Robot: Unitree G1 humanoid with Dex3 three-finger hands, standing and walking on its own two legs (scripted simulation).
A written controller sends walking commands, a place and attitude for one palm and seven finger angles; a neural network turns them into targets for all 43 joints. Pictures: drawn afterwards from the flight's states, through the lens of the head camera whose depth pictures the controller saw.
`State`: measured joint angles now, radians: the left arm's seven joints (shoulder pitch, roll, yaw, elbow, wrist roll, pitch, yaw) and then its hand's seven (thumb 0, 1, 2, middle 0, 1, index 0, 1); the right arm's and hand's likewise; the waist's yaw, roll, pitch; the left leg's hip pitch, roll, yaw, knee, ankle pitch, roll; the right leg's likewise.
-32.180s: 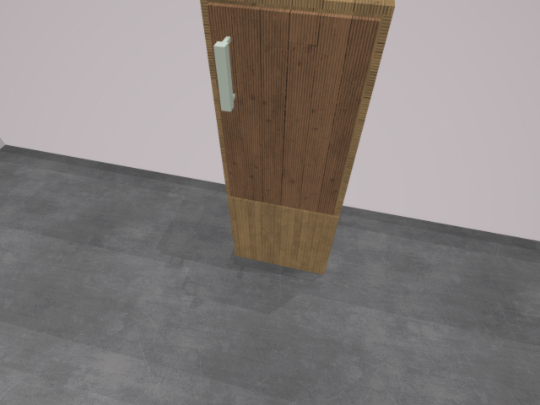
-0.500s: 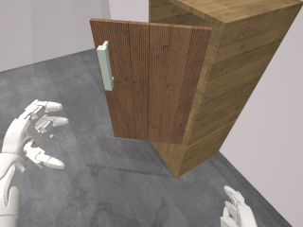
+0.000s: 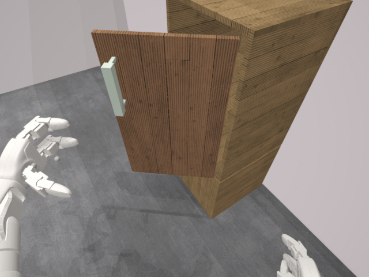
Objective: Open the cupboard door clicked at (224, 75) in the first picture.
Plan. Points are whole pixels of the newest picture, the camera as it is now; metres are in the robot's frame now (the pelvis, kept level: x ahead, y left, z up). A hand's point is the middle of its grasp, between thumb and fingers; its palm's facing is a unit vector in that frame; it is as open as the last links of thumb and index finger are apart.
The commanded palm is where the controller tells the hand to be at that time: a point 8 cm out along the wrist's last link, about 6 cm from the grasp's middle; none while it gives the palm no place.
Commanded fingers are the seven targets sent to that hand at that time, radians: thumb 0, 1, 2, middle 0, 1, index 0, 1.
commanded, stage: raise the hand with hooked fingers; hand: left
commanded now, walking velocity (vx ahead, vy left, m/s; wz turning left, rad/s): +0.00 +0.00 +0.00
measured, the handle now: (116, 87) +0.55 +0.24 +0.12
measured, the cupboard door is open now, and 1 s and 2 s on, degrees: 51 51 51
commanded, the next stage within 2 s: move the hooked fingers beside the handle in 0.16 s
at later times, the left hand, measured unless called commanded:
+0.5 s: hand (63, 149) +0.31 +0.27 +0.14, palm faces +0.07 -1.00 -0.02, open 14.0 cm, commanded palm +0.29 +0.32 +0.14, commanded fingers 0.00 -0.50 0.30 -0.30 -1.20 -0.30 -1.20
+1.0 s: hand (73, 124) +0.39 +0.28 +0.13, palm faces +0.02 -1.00 +0.00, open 14.0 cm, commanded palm +0.37 +0.33 +0.13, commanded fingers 0.00 -0.50 0.30 -0.30 -1.20 -0.30 -1.20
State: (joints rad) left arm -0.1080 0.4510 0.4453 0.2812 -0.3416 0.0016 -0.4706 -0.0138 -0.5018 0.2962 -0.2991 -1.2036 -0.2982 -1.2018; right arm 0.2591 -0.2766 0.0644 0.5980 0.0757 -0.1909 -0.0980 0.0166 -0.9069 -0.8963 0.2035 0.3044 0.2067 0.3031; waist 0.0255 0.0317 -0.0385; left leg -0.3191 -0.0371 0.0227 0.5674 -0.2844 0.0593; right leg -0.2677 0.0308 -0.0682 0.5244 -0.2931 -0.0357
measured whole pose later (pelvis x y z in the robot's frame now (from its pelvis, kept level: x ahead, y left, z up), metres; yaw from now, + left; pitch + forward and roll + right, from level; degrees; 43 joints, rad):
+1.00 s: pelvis +0.00 +0.00 -0.01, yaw -1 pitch +7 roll -1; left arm -0.53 0.58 0.47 0.83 -0.26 -0.13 -0.50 -0.01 -0.50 0.30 -0.30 -1.20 -0.30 -1.20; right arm 0.35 -0.30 0.06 0.62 0.08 -0.11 -0.10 0.01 -0.91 -0.90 0.20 0.30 0.21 0.30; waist -0.04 0.02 -0.06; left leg -0.45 -0.02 0.04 0.63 -0.30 0.06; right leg -0.40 0.04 -0.06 0.58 -0.30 -0.04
